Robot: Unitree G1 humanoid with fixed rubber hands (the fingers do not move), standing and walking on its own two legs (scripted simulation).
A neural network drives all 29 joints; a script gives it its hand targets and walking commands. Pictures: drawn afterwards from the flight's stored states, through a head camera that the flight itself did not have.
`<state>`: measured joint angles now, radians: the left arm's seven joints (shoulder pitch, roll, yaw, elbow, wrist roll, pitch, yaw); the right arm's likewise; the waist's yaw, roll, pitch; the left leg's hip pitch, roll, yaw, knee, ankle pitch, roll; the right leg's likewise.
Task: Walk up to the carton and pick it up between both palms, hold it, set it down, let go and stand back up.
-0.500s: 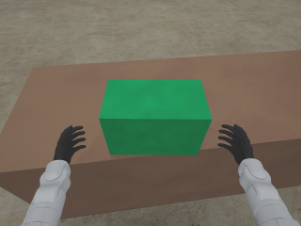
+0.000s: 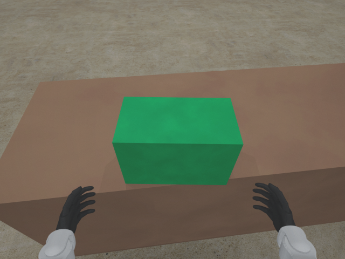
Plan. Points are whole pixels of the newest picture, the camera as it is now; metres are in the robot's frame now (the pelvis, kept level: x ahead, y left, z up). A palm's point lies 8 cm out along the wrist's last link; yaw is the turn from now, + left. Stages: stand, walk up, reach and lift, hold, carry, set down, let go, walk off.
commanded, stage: set down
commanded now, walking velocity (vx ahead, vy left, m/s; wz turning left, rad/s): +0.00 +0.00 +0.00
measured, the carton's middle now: (176, 142) +0.44 +0.00 -0.01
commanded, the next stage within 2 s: let go in 0.48 s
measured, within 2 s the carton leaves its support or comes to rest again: neither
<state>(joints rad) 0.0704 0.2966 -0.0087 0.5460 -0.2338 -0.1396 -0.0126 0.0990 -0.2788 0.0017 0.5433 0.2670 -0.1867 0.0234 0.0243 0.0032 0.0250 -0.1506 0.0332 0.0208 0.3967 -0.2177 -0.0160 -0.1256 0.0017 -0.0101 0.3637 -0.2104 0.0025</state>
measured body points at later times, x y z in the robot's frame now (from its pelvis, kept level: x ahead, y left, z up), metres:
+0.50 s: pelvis +0.00 +0.00 +0.00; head +0.01 +0.01 +0.45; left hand +0.19 +0.24 -0.07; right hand +0.19 -0.23 -0.07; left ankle +0.00 +0.13 -0.75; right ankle -0.01 -0.12 -0.75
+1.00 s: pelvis +0.01 +0.00 +0.00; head +0.02 +0.01 +0.45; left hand +0.17 +0.23 -0.09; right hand +0.16 -0.23 -0.09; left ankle +0.00 +0.13 -0.75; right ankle -0.01 -0.12 -0.75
